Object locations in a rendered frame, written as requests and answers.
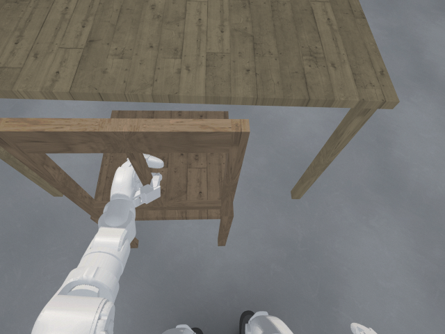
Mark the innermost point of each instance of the table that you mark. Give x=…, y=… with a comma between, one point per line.
x=312, y=53

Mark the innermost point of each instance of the chair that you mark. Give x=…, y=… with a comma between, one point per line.
x=202, y=152

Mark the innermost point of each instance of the right robot foot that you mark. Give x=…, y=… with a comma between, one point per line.
x=245, y=317

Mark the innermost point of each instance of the robot left upper arm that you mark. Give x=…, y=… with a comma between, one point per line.
x=67, y=314

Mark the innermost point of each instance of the left robot shin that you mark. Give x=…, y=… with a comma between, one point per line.
x=184, y=326

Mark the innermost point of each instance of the robot left hand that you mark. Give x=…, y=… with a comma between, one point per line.
x=126, y=182

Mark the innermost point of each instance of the left robot forearm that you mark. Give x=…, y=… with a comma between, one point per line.
x=101, y=266

